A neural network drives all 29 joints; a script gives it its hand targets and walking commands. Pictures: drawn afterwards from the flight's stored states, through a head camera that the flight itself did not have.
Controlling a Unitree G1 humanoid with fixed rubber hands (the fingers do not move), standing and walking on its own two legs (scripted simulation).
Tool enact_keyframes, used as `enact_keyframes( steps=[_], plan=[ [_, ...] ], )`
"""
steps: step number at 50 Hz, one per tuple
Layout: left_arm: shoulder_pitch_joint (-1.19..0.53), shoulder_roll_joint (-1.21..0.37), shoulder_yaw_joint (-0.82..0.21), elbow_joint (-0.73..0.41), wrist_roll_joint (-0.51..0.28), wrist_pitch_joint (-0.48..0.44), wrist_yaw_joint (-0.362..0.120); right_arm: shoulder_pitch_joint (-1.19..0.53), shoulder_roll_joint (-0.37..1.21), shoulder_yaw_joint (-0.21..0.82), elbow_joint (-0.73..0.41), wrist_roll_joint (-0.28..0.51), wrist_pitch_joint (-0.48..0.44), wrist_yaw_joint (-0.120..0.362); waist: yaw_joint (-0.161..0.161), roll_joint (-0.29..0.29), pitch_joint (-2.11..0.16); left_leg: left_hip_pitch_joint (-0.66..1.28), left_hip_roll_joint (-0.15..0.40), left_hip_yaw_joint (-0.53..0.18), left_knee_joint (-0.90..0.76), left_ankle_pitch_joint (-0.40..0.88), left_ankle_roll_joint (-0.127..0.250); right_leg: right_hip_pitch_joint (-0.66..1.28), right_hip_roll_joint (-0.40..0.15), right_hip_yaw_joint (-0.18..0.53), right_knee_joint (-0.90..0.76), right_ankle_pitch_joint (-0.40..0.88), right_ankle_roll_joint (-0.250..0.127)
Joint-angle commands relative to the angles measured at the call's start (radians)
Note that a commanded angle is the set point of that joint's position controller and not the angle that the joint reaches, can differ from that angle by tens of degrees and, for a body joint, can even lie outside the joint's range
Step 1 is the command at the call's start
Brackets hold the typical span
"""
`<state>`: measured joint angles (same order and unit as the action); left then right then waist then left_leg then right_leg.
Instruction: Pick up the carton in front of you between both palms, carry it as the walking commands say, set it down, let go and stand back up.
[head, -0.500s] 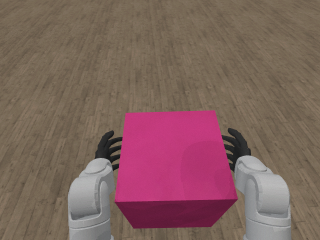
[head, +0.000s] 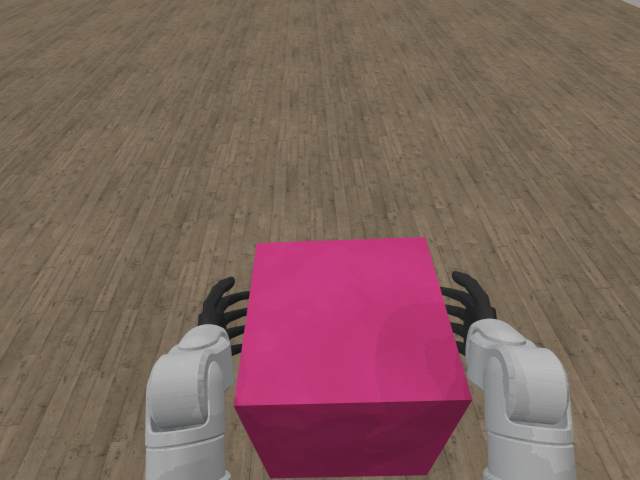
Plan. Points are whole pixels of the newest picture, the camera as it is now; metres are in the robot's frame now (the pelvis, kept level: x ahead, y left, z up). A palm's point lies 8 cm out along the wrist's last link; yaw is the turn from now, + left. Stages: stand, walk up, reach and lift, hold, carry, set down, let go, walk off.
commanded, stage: carry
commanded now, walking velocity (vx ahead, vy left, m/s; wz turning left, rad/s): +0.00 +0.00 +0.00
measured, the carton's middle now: (344, 362) +0.27 +0.00 +0.01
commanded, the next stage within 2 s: hold in 2.00 s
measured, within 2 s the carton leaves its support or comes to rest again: neither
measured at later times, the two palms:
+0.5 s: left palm (204, 370) +0.23 +0.16 +0.08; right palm (480, 366) +0.23 -0.14 +0.08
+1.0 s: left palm (207, 404) +0.21 +0.16 +0.04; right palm (474, 401) +0.21 -0.14 +0.04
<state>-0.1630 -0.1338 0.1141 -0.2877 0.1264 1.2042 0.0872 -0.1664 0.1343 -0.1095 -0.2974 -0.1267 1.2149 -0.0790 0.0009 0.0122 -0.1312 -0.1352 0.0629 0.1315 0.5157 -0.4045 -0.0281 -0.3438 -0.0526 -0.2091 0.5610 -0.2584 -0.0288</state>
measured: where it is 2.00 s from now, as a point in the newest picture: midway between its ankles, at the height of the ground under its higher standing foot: outside the picture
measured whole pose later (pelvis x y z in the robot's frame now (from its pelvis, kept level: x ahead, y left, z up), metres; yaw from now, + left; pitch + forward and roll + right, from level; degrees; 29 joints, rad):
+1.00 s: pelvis -0.06 +0.01 +0.00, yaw +0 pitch +1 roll +0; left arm -0.17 -0.13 0.14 0.12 0.23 0.82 0.02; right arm -0.16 0.13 -0.13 0.10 -0.24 0.82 -0.02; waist 0.00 0.01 -0.10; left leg -0.18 0.04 0.17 0.51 -0.35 0.01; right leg -0.36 -0.08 -0.19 0.50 -0.15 -0.03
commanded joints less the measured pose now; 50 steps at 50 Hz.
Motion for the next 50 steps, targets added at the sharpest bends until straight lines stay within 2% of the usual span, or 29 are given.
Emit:
enact_keyframes(
  steps=[1,5,10,15,20,24,30,40,50],
  plan=[
    [-0.467,-0.922,-0.727,-0.078,-0.429,0.003,-0.262,-0.452,0.913,0.708,-0.062,0.415,-0.006,0.256,-0.003,0.019,-0.243,0.039,0.104,-0.044,-0.005,0.746,0.000,0.201,-0.101,0.092,0.020,0.630,-0.003],
    [-0.446,-0.912,-0.725,-0.075,-0.425,0.005,-0.261,-0.429,0.903,0.705,-0.061,0.407,-0.004,0.252,-0.004,0.018,-0.252,0.048,0.108,-0.039,0.002,0.743,0.004,0.201,-0.103,0.096,0.032,0.607,-0.006],
    [-0.451,-0.914,-0.725,-0.082,-0.427,0.005,-0.263,-0.438,0.904,0.707,-0.072,0.408,-0.004,0.253,-0.004,0.020,-0.236,0.043,0.116,-0.034,-0.006,0.701,0.017,0.177,-0.103,0.097,0.032,0.504,-0.006],
    [-0.465,-0.912,-0.726,-0.091,-0.432,0.008,-0.265,-0.451,0.904,0.712,-0.079,0.411,-0.003,0.254,-0.003,0.006,-0.214,0.006,0.107,-0.032,-0.026,0.550,0.021,0.187,-0.114,0.107,0.006,0.483,-0.010],
    [-0.424,-0.918,-0.724,-0.045,-0.411,0.001,-0.271,-0.414,0.912,0.715,-0.037,0.394,-0.009,0.260,-0.001,-0.002,-0.194,-0.015,0.102,-0.037,-0.048,0.452,0.023,0.184,-0.120,0.116,-0.021,0.458,-0.010],
    [-0.420,-0.927,-0.732,-0.005,-0.392,-0.029,-0.278,-0.413,0.923,0.726,-0.003,0.380,-0.039,0.268,-0.001,-0.005,-0.163,-0.042,0.101,-0.044,-0.073,0.363,0.028,0.169,-0.121,0.122,-0.050,0.387,-0.007],
    [-0.439,-0.910,-0.718,0.040,-0.357,-0.109,-0.281,-0.429,0.906,0.709,0.048,0.344,-0.117,0.270,0.000,-0.008,-0.137,-0.072,0.099,-0.055,-0.106,0.248,0.037,0.154,-0.121,0.133,-0.090,0.288,-0.005],
    [-0.398,-0.839,-0.626,0.152,-0.254,-0.262,-0.276,-0.386,0.836,0.622,0.156,0.241,-0.270,0.263,0.001,-0.012,-0.141,-0.095,0.095,-0.063,-0.119,0.188,0.047,0.150,-0.122,0.139,-0.113,0.241,0.001],
    [-0.474,-0.824,-0.457,0.379,-0.123,-0.481,-0.281,-0.460,0.823,0.456,0.377,0.111,-0.487,0.264,0.001,-0.016,-0.148,-0.117,0.094,-0.069,-0.125,0.141,0.054,0.145,-0.122,0.144,-0.127,0.200,0.005]
  ],
)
